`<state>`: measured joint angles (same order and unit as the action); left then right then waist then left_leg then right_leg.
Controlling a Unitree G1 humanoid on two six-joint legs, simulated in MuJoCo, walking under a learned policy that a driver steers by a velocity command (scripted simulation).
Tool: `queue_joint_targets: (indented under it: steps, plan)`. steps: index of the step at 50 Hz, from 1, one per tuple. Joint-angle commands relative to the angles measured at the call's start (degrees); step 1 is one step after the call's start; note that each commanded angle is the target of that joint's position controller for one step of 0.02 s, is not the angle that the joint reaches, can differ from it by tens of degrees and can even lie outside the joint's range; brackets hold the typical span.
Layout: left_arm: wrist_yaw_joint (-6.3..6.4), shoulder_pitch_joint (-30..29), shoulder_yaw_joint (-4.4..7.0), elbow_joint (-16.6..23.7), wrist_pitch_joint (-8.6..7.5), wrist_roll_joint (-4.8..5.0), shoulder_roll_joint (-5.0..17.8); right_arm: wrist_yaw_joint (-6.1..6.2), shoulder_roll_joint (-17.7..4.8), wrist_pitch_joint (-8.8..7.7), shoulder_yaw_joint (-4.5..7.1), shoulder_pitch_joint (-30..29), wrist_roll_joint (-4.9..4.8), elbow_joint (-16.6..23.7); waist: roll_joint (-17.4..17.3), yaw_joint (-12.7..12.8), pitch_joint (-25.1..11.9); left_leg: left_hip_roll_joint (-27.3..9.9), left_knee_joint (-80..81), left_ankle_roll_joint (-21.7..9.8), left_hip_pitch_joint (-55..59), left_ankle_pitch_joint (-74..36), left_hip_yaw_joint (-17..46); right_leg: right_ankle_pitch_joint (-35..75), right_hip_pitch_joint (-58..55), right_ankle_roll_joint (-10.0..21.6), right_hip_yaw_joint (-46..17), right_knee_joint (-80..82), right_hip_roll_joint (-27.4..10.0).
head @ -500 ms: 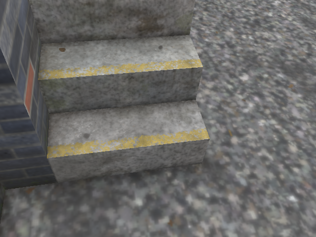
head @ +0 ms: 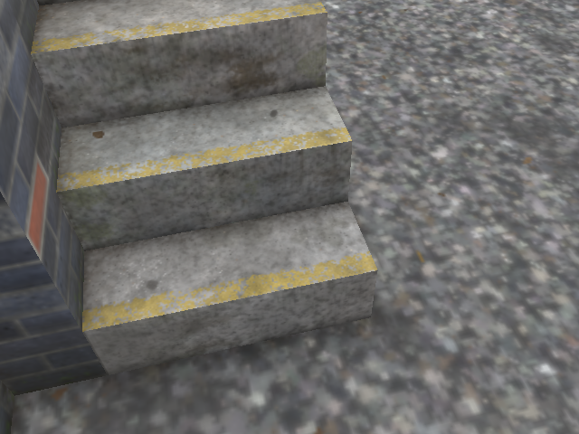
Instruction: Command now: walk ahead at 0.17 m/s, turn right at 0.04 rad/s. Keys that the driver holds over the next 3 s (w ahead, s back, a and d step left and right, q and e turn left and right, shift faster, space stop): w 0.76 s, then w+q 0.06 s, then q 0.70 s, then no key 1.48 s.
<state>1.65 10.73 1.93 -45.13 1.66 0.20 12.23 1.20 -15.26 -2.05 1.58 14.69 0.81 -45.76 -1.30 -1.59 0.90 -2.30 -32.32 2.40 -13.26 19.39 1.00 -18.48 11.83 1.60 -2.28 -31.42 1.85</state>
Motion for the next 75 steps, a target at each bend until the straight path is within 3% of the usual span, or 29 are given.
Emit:
queue_joint_targets:
  steps: [1,3,5,10,12,13,14,16,18,27,34,36,38,39,40,41,42,43,47,53,60,61,62,63,64,65,66,68,75]
  plan:
    - [0.18,5.5,3.79,1.0,-1.54,0.68,13.2,0.14,-4.8,-2.21,1.44,-5.8,-1.82,5.3,12.7,4.9,7.4,2.6,-11.9,-2.1,-15.3,8.6,-2.1,-26.9,0.7,11.5,-26.2,22.7,-16.0]
    - [-0.05,7.3,3.81,0.0,-4.05,0.43,12.1,-0.50,-6.0,-3.62,2.06,-6.7,-2.79,6.2,12.4,4.8,7.8,-1.5,-22.5,-4.4,-26.1,11.8,3.4,-18.7,-6.6,14.7,-31.8,24.0,-20.8]
    - [-0.30,5.4,3.58,0.1,-5.30,0.87,10.5,-1.24,-6.3,-4.28,2.04,-5.1,-2.37,5.4,8.7,3.0,4.6,-4.0,-21.3,-5.4,-28.4,7.2,4.5,-9.0,-12.0,12.8,-26.2,22.6,-19.1]
    - [-0.91,1.7,4.56,0.1,-4.71,2.07,12.6,-1.99,-5.0,-3.14,1.38,1.1,-1.42,1.9,6.4,-1.1,0.2,1.0,-1.2,-2.8,1.2,-5.6,-3.9,-0.7,3.5,7.6,-9.1,17.5,-10.3]
    - [-1.28,0.7,3.44,0.7,-5.27,0.61,9.3,-1.44,-7.1,-2.49,2.67,13.0,-2.12,-2.7,4.5,-6.3,-1.6,3.2,0.4,-2.9,14.8,-5.5,-4.8,-0.5,11.5,5.8,-7.3,7.7,-7.5]
    - [-1.70,-1.0,1.94,2.0,-5.91,0.03,4.2,-0.78,-11.0,-2.64,3.69,19.9,-1.45,-3.9,-7.4,-8.7,-2.7,-5.8,8.0,-5.7,20.3,1.0,9.1,-0.7,17.7,1.3,-1.1,-12.7,-2.0]
    - [-1.55,0.4,1.49,5.3,-7.23,0.88,2.4,-1.24,-17.8,-3.13,4.58,19.8,-0.37,-2.4,-23.8,-5.6,-4.3,-19.7,21.6,-15.3,21.9,13.5,38.8,-15.2,30.0,-0.3,0.6,-28.4,3.2]
    - [-1.71,-0.8,2.95,5.1,-7.60,3.24,9.9,-1.34,-11.5,-3.86,2.79,9.0,-0.18,0.8,-11.4,-2.2,3.8,-19.3,24.9,-17.1,12.5,29.1,38.3,-7.5,36.6,1.6,-3.0,-38.5,-4.7]
    - [-1.56,0.6,3.03,3.5,-7.49,1.73,9.0,-1.52,-8.8,-3.99,1.73,5.0,-0.39,1.6,-5.4,0.0,4.8,-14.2,24.4,-13.8,9.5,13.2,26.4,2.2,33.5,1.5,-1.9,-34.7,-7.5]
    - [-2.75,-11.6,1.70,7.5,-6.67,1.37,4.0,-0.14,-6.7,-3.58,0.69,12.2,-0.85,-2.1,-3.0,-2.2,4.9,-9.2,26.2,-12.4,12.0,-16.9,7.2,24.4,31.0,-2.4,1.6,-11.2,-6.3]
    - [-4.57,-18.9,1.32,9.7,-8.06,1.13,5.3,-0.57,-7.1,-3.55,1.23,14.6,-2.07,-6.0,-3.7,-2.7,8.6,-12.1,23.6,-11.6,15.4,-24.9,3.6,22.2,24.5,0.5,3.2,0.8,-4.3]
    - [-4.41,-14.1,2.52,8.9,-8.20,0.68,8.3,-0.71,-9.5,-3.71,1.89,12.0,-1.71,-6.0,-5.6,1.0,4.1,-12.1,17.1,-9.8,17.5,-42.5,2.5,18.2,16.0,2.8,4.5,0.9,-1.9]
    - [-3.24,6.3,5.19,3.4,-7.24,0.58,13.6,0.14,-8.3,-3.21,1.20,9.9,-0.68,-5.5,-4.3,11.1,-9.0,-8.6,-5.6,-7.2,8.0,-52.8,0.0,20.7,-12.3,6.9,2.8,-0.9,-2.1]
    - [-2.68,14.1,6.09,2.3,-6.90,0.15,18.8,-0.09,-2.9,-3.60,-0.66,16.5,0.91,-5.0,10.7,9.0,-19.8,-1.4,-27.2,-5.2,-10.6,-21.2,-0.9,20.3,-35.2,12.7,-15.0,-2.8,-16.2]
    - [-3.05,13.9,5.17,2.2,-6.68,-0.31,16.6,-0.41,0.4,-4.46,-1.92,22.7,-1.46,-6.8,22.6,6.2,-30.1,6.6,-43.3,-3.9,-21.5,12.9,5.1,2.9,-41.3,18.7,-42.9,12.8,-26.2]
    - [-2.95,8.8,3.84,2.6,-6.88,0.20,11.5,-0.69,-7.5,-5.08,0.31,15.0,-3.49,-6.2,12.3,7.0,-19.8,2.2,-48.8,-5.1,-25.9,9.7,8.8,-6.2,-31.1,14.4,-38.5,17.0,-23.5]
    - [-2.48,3.7,3.09,3.0,-7.29,0.24,10.0,-0.58,-9.5,-5.10,1.11,7.0,-4.41,-4.1,6.1,6.1,-9.1,-0.2,-48.1,-5.3,-26.9,4.7,6.2,2.9,-19.8,11.9,-27.6,17.4,-22.3]
    - [-2.64,-0.3,2.37,2.7,-7.90,-0.26,8.8,-0.03,-7.7,-4.57,0.98,5.3,-3.35,-4.3,0.4,3.4,-4.8,-2.8,-45.4,-4.4,-23.4,0.9,5.5,18.2,-10.5,11.2,-18.6,18.3,-20.3]
    - [-3.12,-5.8,1.83,0.8,-9.57,-1.64,7.2,1.02,-3.8,-1.14,1.55,10.3,-2.08,-6.0,5.5,-2.5,-3.2,-3.7,-38.8,-1.4,-13.1,-0.7,3.1,49.7,1.1,10.8,1.1,19.1,-14.8]
    - [-0.37,-8.3,1.94,1.3,-6.32,-1.47,11.0,-0.16,-1.0,-0.14,0.50,4.8,-1.26,-1.9,6.8,-0.8,-5.9,-2.0,-21.7,2.2,-9.2,-11.1,-4.2,49.2,-0.4,11.9,11.4,17.7,-13.5]
    - [0.79,-9.4,2.18,3.2,-2.12,0.57,13.4,-1.60,-5.8,0.87,2.27,1.0,-1.19,4.7,5.0,-0.6,-4.9,0.6,-4.6,-2.9,-7.7,-6.5,-5.8,53.0,-10.7,8.3,10.1,1.4,-17.6]
    - [1.14,-9.2,1.65,3.6,-1.53,0.87,11.7,-1.41,-6.8,-0.02,3.06,5.1,-0.98,3.8,2.4,-2.7,-5.8,2.9,3.6,-4.8,-2.0,-14.2,-6.2,51.8,-8.5,5.7,11.9,-7.9,-14.5]
    - [1.07,-9.7,1.23,5.6,-1.58,0.55,11.0,-0.67,-11.4,-0.71,4.64,7.6,-0.16,5.0,-7.7,-4.3,-5.7,-3.4,8.7,-8.9,7.8,-49.8,7.4,30.8,5.1,0.3,13.0,-26.3,-8.6]
    - [0.06,-5.8,-0.75,7.2,-1.95,-1.67,4.4,-0.09,-17.3,-1.12,5.37,8.9,2.00,5.9,-21.9,0.5,-11.3,-18.5,6.9,-21.1,19.3,-80.0,30.2,-18.5,22.6,-5.1,8.5,-47.0,4.1]
    - [-0.97,-4.0,0.30,5.0,-1.93,-0.50,8.5,-1.09,-12.1,-1.24,3.95,6.4,2.34,7.1,-8.8,-0.5,-18.1,-19.8,8.0,-25.2,16.6,-65.3,30.2,-19.8,21.7,-5.2,-3.9,-53.6,2.0]
    - [-1.25,-6.1,0.89,5.3,-1.73,0.89,10.0,-0.89,-11.0,-0.39,3.91,0.8,1.74,8.8,-3.8,0.6,-11.7,-18.2,9.2,-23.8,11.6,-50.1,25.3,-17.1,24.5,-5.3,-3.4,-54.7,0.3]
    - [-0.75,-9.2,1.38,5.7,-1.33,0.50,10.4,-0.54,-10.5,0.77,3.64,-2.6,1.12,9.5,0.8,0.9,-6.2,-15.2,9.6,-20.5,8.6,-42.1,21.5,-14.2,27.3,-5.9,-2.4,-52.8,-1.0]
    - [-0.03,-12.0,1.56,7.3,0.42,-1.06,9.4,1.46,-8.0,2.32,2.41,-4.7,0.28,10.7,0.3,2.1,-4.4,-11.0,10.0,-17.2,1.7,-37.7,17.5,-7.2,23.6,-7.8,-1.3,-51.1,-0.6]
    - [0.43,-11.7,1.34,9.3,0.58,0.20,5.6,4.23,-8.5,4.55,2.49,-1.5,1.26,15.2,-6.2,1.1,-7.5,-7.8,8.7,-16.1,6.5,-36.9,18.1,-2.6,22.1,-10.8,0.4,-36.4,2.2]
